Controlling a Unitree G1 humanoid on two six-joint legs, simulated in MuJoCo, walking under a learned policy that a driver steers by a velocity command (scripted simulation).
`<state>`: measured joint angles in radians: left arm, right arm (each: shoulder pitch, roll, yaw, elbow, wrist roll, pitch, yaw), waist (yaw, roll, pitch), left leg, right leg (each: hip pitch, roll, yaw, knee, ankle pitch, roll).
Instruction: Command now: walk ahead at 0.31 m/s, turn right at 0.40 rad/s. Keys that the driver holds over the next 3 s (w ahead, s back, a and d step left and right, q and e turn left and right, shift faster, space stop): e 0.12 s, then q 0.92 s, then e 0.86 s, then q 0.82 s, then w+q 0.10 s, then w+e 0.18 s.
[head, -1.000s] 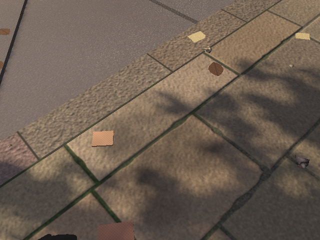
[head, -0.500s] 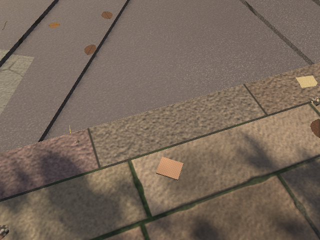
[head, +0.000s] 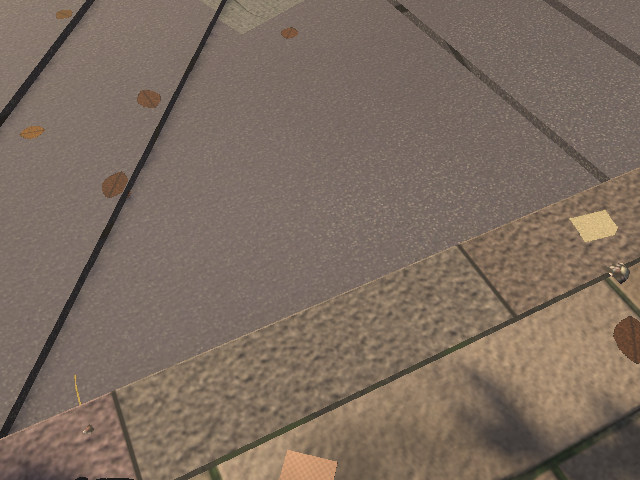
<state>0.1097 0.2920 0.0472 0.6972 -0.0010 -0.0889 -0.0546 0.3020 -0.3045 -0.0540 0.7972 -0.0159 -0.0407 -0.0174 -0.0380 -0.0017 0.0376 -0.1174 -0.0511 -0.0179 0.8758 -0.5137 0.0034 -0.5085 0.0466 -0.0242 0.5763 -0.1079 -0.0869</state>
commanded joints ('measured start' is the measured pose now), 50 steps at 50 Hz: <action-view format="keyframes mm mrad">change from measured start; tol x32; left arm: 1 218 172 54 -43 -9 9 20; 50 124 185 62 -154 49 -13 87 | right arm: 1 7 -139 -13 -123 29 -54 19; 50 -127 -74 -13 -123 -13 -10 70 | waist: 1 121 -121 -355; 50 52 -58 -68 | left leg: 1 -578 18 -131 549 -43 -39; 20 -301 146 -16 -366 507 -28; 30 152 382 -462 -557 841 341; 38 -145 193 -327 -540 624 242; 42 -551 24 -120 -51 -42 -63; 50 -459 76 7 149 232 -126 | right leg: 1 810 -362 572 -139 528 -280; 10 279 -196 198 -236 675 -173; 23 506 -157 150 -88 103 -109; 30 16 -29 101 400 -614 112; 39 444 19 -21 -229 2 50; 41 637 -409 364 -291 496 -366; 50 570 -291 -20 -352 466 -185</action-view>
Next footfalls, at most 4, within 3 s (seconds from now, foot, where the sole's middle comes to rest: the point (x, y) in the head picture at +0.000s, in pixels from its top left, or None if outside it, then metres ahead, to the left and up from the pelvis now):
0.40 left None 0.25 0.16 -0.75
0.80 right None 0.22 -0.12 -0.76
1.20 left None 0.17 0.14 -0.76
2.06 left None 0.24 0.11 -0.75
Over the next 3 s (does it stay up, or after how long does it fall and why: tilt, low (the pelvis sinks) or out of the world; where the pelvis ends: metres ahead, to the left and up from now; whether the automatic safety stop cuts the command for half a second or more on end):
stays up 0.22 -0.03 0.03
